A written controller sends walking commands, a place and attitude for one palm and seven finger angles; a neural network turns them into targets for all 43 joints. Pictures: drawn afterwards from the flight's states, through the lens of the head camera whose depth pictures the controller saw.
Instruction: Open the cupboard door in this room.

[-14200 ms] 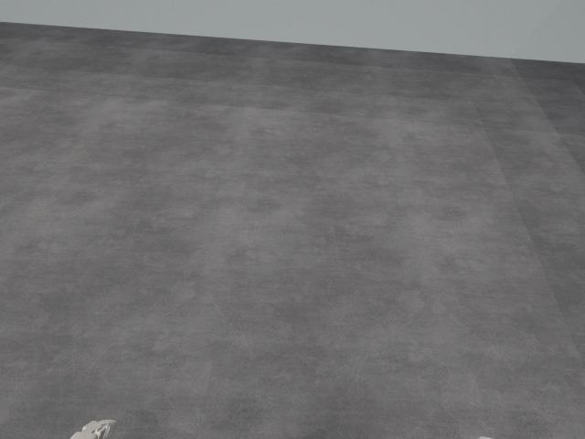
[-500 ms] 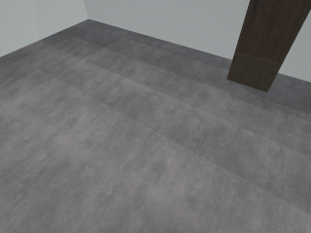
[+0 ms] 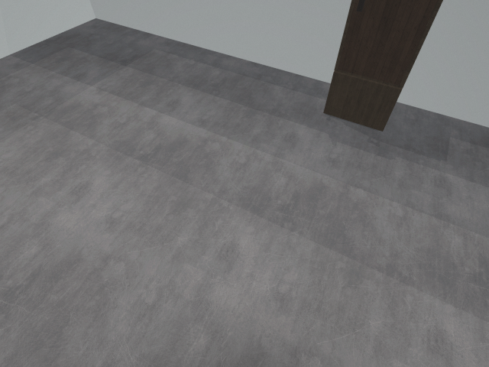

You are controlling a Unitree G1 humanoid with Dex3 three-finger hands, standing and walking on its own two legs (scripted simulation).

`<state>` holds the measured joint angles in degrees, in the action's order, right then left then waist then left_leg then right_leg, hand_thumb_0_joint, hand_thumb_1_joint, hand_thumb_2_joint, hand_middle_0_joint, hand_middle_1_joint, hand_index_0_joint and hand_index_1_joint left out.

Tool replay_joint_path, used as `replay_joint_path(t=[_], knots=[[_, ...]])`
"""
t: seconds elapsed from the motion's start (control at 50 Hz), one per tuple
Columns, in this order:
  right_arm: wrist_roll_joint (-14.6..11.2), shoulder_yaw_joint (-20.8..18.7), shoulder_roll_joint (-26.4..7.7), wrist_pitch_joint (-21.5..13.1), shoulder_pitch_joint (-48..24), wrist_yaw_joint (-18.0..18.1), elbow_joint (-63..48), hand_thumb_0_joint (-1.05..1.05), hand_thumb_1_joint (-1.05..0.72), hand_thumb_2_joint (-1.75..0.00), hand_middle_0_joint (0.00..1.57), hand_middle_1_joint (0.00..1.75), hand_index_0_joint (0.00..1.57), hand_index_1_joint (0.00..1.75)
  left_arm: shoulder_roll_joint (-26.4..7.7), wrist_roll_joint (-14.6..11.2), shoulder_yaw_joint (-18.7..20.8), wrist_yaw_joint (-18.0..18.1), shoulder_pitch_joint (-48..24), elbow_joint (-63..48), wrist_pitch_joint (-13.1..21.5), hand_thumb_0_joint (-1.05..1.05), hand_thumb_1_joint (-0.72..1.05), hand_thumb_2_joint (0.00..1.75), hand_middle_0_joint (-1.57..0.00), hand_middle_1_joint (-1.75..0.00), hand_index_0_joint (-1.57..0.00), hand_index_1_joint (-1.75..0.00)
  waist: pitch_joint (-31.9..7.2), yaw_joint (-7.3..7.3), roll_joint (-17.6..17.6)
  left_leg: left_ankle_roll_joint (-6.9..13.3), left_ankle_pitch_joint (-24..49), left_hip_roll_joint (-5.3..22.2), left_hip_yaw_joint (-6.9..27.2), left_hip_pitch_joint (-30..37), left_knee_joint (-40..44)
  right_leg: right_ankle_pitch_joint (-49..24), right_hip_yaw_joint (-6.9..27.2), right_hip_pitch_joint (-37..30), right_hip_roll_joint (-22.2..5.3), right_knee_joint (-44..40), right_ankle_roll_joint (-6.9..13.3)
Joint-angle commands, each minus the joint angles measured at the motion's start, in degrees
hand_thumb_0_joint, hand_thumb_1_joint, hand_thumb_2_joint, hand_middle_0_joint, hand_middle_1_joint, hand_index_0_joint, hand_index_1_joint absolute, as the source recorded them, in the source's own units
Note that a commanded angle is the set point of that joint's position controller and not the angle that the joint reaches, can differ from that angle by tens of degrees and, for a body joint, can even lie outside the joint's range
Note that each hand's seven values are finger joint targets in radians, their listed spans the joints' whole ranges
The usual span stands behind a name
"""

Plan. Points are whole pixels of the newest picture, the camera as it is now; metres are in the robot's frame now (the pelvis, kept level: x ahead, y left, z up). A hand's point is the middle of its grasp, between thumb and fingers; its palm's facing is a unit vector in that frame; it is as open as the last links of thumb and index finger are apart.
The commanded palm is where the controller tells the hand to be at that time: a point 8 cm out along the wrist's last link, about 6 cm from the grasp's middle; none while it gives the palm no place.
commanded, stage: turn or walk to find it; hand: left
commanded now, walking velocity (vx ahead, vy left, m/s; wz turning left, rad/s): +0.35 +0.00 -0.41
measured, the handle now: out of the picture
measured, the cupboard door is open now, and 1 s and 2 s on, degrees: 0 0 0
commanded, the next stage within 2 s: stand and wait in 0.62 s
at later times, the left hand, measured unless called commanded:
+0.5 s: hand out of the picture +0.05 +0.12 -0.15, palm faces -0.03 -0.98 -0.18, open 7.4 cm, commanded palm none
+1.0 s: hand (187, 271) +0.34 +0.16 -0.17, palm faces -0.03 -0.97 -0.23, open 7.3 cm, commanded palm none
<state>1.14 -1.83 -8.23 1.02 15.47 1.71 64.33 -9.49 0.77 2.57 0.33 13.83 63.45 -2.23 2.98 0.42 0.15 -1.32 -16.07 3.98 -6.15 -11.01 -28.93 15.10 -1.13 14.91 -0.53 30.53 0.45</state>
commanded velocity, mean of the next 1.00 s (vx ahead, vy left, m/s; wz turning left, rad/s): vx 0.15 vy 0.00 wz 0.02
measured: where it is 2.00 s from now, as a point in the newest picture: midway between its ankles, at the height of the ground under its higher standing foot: (275, 303)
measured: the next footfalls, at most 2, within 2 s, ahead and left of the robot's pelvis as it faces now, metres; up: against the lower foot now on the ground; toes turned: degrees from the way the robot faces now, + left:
left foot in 0.68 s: +0.34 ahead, +0.06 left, +0.00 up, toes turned +0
right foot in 1.08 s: +0.31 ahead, -0.17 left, +0.00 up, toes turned -9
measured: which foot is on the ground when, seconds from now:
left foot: down 0.00-0.18, up 0.20-0.66, down 0.68-1.00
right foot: down 0.00-0.70, up 0.72-1.00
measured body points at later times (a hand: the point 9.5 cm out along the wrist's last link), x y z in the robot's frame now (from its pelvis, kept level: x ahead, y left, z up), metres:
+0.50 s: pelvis +0.11 -0.04 +0.01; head +0.13 -0.07 +0.46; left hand +0.05 +0.17 -0.13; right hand +0.18 -0.30 -0.14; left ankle +0.20 +0.11 -0.66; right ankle +0.01 -0.10 -0.74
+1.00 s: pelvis +0.25 -0.03 +0.00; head +0.27 -0.03 +0.45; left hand +0.34 +0.21 -0.15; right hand +0.29 -0.27 -0.15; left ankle +0.30 +0.06 -0.74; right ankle +0.25 -0.17 -0.71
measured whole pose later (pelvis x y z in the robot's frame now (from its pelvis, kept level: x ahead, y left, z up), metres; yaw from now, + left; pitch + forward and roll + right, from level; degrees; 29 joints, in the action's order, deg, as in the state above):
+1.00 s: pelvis +0.25 -0.03 +0.00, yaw -4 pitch -1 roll +1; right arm 1.3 -2.0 -9.9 -0.4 10.4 0.7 61.0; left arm -10.8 1.2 2.2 2.0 8.9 58.9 -0.4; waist 2.4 -0.1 -1.1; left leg 3.2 -10.3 -1.6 -5.4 -15.5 -26.2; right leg 22.8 -2.2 22.3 -5.3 46.4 -2.4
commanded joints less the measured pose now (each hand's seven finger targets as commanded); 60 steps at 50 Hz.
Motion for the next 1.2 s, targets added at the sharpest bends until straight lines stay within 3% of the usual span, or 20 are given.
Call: replay_joint_path(t=[0.0, 0.08, 0.14, 0.16, 0.18, 0.2, 0.28, 0.44, 0.54, 0.6, 0.62, 0.64, 0.66, 0.68, 0.74, 0.86, 1.0, 1.04, 1.1, 1.18], knots=[[0.3, -3.5, -12.9, -1.1, 1.3, 0.2, -4.8, 0.00, -0.90, -0.90, 0.20, 0.30, 0.20, 0.30, -4.3, 1.0, 1.6, -0.9, 1.1, -6.1, 0.4, 0.00, 0.90, 0.90, -0.20, -0.30, -0.20, -0.30, 1.9, -0.34, 12.9, 8.3, -29.4, 15.7, 16.6, -4.6, 18.6, 11.6, -4.1, 8.3, 1.6, 14.4, -0.5], [0.8, -3.6, -13.2, -2.3, 0.3, -0.3, -5.3, 0.00, -0.90, -0.90, 0.20, 0.30, 0.20, 0.30, -2.5, 0.9, 1.6, -2.1, -0.7, -8.2, 1.6, 0.00, 0.90, 0.90, -0.20, -0.30, -0.20, -0.30, 3.7, -0.10, 8.3, 9.1, -20.8, 17.0, 12.0, -4.4, 17.6, 12.2, -5.0, 7.9, -2.2, 14.2, -0.4], [0.6, -3.1, -11.4, -2.1, -2.1, -0.7, -5.7, 0.00, -0.90, -0.90, 0.20, 0.30, 0.20, 0.30, -3.6, 0.9, 1.7, -1.7, 11.4, -4.2, 2.8, 0.00, 0.90, 0.90, -0.20, -0.30, -0.20, -0.30, 1.2, 4.78, -1.1, 4.2, -17.4, 10.4, 2.4, -11.8, -0.8, 5.5, -6.2, -10.5, -0.9, -3.6, 0.0], [-0.2, -2.2, -7.5, -2.2, -3.3, -0.9, -7.9, 0.00, -0.90, -0.90, 0.20, 0.30, 0.20, 0.30, -9.3, 1.4, 2.6, -0.9, 17.3, -2.5, 3.8, 0.00, 0.90, 0.90, -0.20, -0.30, -0.20, -0.30, 1.2, 6.95, -18.1, 0.6, -18.3, 3.1, -4.6, -24.1, -20.4, 15.9, 13.6, -17.6, -12.5, -15.8, 3.8], [0.1, -1.7, -7.1, -2.4, -9.5, -1.7, -11.5, 0.00, -0.90, -0.90, 0.20, 0.30, 0.20, 0.30, -12.4, 0.3, 2.7, -0.1, 20.4, -1.7, 3.9, 0.00, 0.90, 0.90, -0.20, -0.30, -0.20, -0.30, 4.9, 8.23, -19.4, -0.1, -19.9, 0.2, -1.2, -32.9, -31.4, 18.3, 32.2, -14.9, -22.1, -24.1, 9.6], [0.2, -2.1, -8.4, -2.4, -11.0, -1.9, -12.0, 0.00, -0.90, -0.90, 0.20, 0.30, 0.20, 0.30, -12.4, 0.1, 2.8, 0.4, 18.4, -2.2, 4.3, 0.00, 0.90, 0.90, -0.20, -0.30, -0.20, -0.30, 5.2, 6.88, -12.5, 0.6, -14.2, 2.3, 4.2, -33.5, -35.7, 24.0, 34.9, -11.5, -23.0, -25.3, 12.0], [0.8, -2.7, -7.8, -2.2, -6.7, -2.8, -8.7, 0.00, -0.90, -0.90, 0.20, 0.30, 0.20, 0.30, -7.5, 0.4, 1.3, 0.3, 9.1, -4.1, 5.7, 0.00, 0.90, 0.90, -0.20, -0.30, -0.20, -0.30, 5.4, 0.89, -2.5, -0.8, 0.3, 4.4, 4.9, -27.5, -34.8, 13.2, 19.4, -5.2, -16.3, -23.1, 9.0], [0.3, -1.4, -5.4, -2.5, -11.6, -3.0, -10.1, 0.00, -0.90, -0.90, 0.20, 0.30, 0.20, 0.30, -5.4, 0.3, 0.0, 0.8, 15.9, 0.6, 7.5, 0.00, 0.90, 0.90, -0.20, -0.30, -0.20, -0.30, 2.3, 1.89, -5.4, -2.1, 5.8, 2.6, 2.5, -30.1, -25.9, -27.4, 7.8, -17.2, -12.8, -17.6, 7.9], [-0.5, 0.2, -3.5, -3.0, -15.1, -2.8, -9.7, 0.00, -0.90, -0.90, 0.20, 0.30, 0.20, 0.30, -5.3, 0.6, -0.6, 1.9, 16.3, 2.6, 6.7, 0.00, 0.90, 0.90, -0.20, -0.30, -0.20, -0.30, 2.4, 2.60, -7.6, -0.1, 5.9, -1.2, -1.5, -21.6, -12.5, -46.8, 1.5, -18.7, -12.1, -13.2, 5.7], [-0.4, 0.1, -4.3, -3.3, -7.9, -1.9, -7.0, 0.00, -0.90, -0.90, 0.20, 0.30, 0.20, 0.30, -6.4, 0.3, -0.5, 2.5, 13.7, 2.6, 6.4, 0.00, 0.90, 0.90, -0.20, -0.30, -0.20, -0.30, -0.2, -1.22, -8.4, 2.0, 10.5, -4.4, -2.2, -9.5, -4.3, -54.9, -2.1, -17.8, -11.6, -4.5, 3.2], [0.0, -0.3, -5.6, -3.5, -1.6, -1.6, -4.7, 0.00, -0.90, -0.90, 0.20, 0.30, 0.20, 0.30, -6.3, 0.1, -0.6, 2.7, 13.3, 2.5, 6.2, 0.00, 0.90, 0.90, -0.20, -0.30, -0.20, -0.30, -3.7, -3.60, -7.2, 2.6, 18.0, -4.3, -1.1, -1.1, 1.1, -52.7, -2.6, -15.9, -10.3, 4.3, 1.6], [0.5, -1.0, -9.1, -3.8, 5.0, -1.2, -2.9, 0.00, -0.90, -0.90, 0.20, 0.30, 0.20, 0.30, -5.3, -0.4, -0.9, 2.7, 14.7, 2.2, 5.9, 0.00, 0.90, 0.90, -0.20, -0.30, -0.20, -0.30, -9.4, -5.24, -1.7, 5.3, 39.9, 3.1, 5.1, 13.6, -1.3, -37.0, -4.1, -6.3, -7.4, 14.3, -0.3], [0.4, -1.8, -12.4, -3.8, 10.1, -0.9, -1.6, 0.00, -0.90, -0.90, 0.20, 0.30, 0.20, 0.30, -2.4, -1.3, -1.5, 2.8, 18.1, 2.1, 6.0, 0.00, 0.90, 0.90, -0.20, -0.30, -0.20, -0.30, -16.7, -5.06, 8.5, 12.3, 67.4, 16.4, 17.9, 26.3, -3.7, 2.4, -5.3, 5.2, -1.5, 28.8, -1.6], [-1.0, -1.2, -13.9, -3.1, 8.9, -0.2, -1.8, 0.00, -0.90, -0.90, 0.20, 0.30, 0.20, 0.30, -1.7, -1.2, -1.8, 2.8, 18.1, 0.8, 5.4, 0.00, 0.90, 0.90, -0.20, -0.30, -0.20, -0.30, -17.4, -3.09, 10.9, 16.6, 71.1, 21.4, 22.1, 20.8, -0.2, 23.2, -0.4, 5.2, -1.0, 36.6, -1.7], [-0.5, -0.5, -8.4, -3.2, 0.1, 0.0, -3.4, 0.00, -0.90, -0.90, 0.20, 0.30, 0.20, 0.30, -1.9, -0.3, -1.1, 2.3, 7.5, -1.0, 4.1, 0.00, 0.90, 0.90, -0.20, -0.30, -0.20, -0.30, -4.4, -1.53, 6.4, 13.9, 40.2, 15.1, 18.7, 2.0, 9.2, 17.5, 1.3, 7.4, -5.3, 32.9, -2.5], [-0.1, -1.4, -8.6, -2.7, -4.7, -0.6, -6.6, 0.00, -0.90, -0.90, 0.20, 0.30, 0.20, 0.30, -0.9, 0.6, -0.4, 1.4, 7.3, -2.7, 1.4, 0.00, 0.90, 0.90, -0.20, -0.30, -0.20, -0.30, -5.0, 1.03, 5.5, 11.2, 11.4, 10.0, 14.4, -6.2, 15.2, 8.3, -0.8, 4.8, -4.9, 24.2, -3.0], [-0.1, -1.6, -8.9, -2.1, -3.7, -0.7, -5.2, 0.00, -0.90, -0.90, 0.20, 0.30, 0.20, 0.30, -2.9, 0.5, -1.2, 1.2, 4.2, -3.8, 2.0, 0.00, 0.90, 0.90, -0.20, -0.30, -0.20, -0.30, -3.1, 1.41, 4.7, 8.6, 6.8, 7.9, 12.7, -6.2, 11.7, 0.5, -2.7, -3.3, -3.5, 1.5, -3.0], [-0.8, -1.0, -6.6, -2.0, -2.5, -0.9, -4.9, 0.00, -0.90, -0.90, 0.20, 0.30, 0.20, 0.30, -6.0, 0.5, -1.2, 1.5, 4.9, -3.2, 2.8, 0.00, 0.90, 0.90, -0.20, -0.30, -0.20, -0.30, -1.8, 1.45, -1.2, 4.1, 2.0, 3.5, 9.1, -9.3, 6.8, -4.5, 1.7, -8.3, -6.8, -8.9, -2.3], [-0.3, -0.1, -4.9, -0.9, 0.2, -1.1, -3.9, 0.00, -0.90, -0.90, 0.20, 0.30, 0.20, 0.30, -10.1, 0.0, -0.7, 1.3, -0.1, -4.4, 3.8, 0.00, 0.90, 0.90, -0.20, -0.30, -0.20, -0.30, 1.1, -1.13, -13.2, 0.4, -1.6, -1.1, 4.1, -3.1, 2.9, 1.4, 11.5, 2.7, -15.0, -16.6, 3.7], [-0.5, 0.5, -5.0, -1.7, 3.3, -0.9, -1.1, 0.00, -0.90, -0.90, 0.20, 0.30, 0.20, 0.30, -7.2, -0.5, -1.4, 1.4, 0.4, -3.2, 3.8, 0.00, 0.90, 0.90, -0.20, -0.30, -0.20, -0.30, 0.1, -1.26, -4.1, 0.8, 8.7, 1.3, 5.7, 1.6, 7.0, -4.4, 4.9, 0.8, -9.2, -12.9, 1.9]])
